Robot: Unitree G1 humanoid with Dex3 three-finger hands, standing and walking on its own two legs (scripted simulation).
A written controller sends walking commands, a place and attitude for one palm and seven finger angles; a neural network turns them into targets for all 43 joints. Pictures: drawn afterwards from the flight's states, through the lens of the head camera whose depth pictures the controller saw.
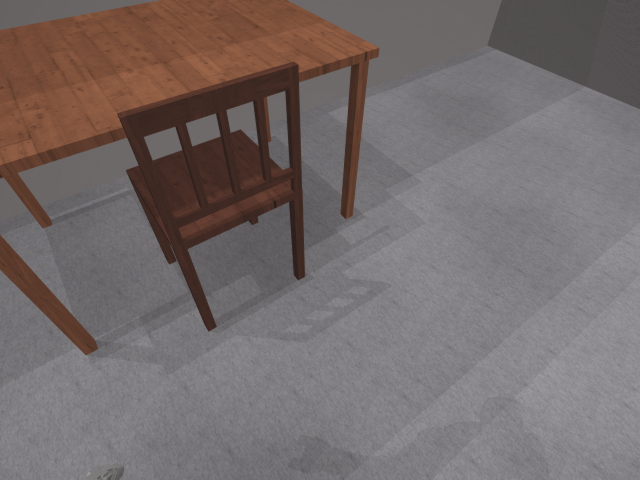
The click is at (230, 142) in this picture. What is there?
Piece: chair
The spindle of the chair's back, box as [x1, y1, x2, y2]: [216, 110, 241, 194]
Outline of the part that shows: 225,110 216,113 232,191 236,194 241,192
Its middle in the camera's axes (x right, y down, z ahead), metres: -0.23 -0.21 +0.96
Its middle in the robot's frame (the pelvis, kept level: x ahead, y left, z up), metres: +0.84 +0.27 -0.10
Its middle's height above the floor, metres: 0.67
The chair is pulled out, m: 0.00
